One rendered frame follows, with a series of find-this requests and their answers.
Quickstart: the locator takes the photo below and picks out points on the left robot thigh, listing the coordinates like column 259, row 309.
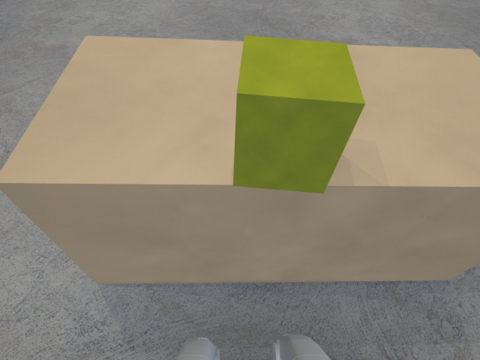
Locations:
column 199, row 349

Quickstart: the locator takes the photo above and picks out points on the pedestal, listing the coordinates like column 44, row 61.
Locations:
column 128, row 167

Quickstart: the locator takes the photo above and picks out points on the robot thigh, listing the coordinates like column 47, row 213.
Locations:
column 199, row 349
column 297, row 347

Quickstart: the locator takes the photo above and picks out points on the carton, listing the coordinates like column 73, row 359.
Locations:
column 297, row 104

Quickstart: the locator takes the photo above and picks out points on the right robot thigh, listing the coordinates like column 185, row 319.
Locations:
column 297, row 347

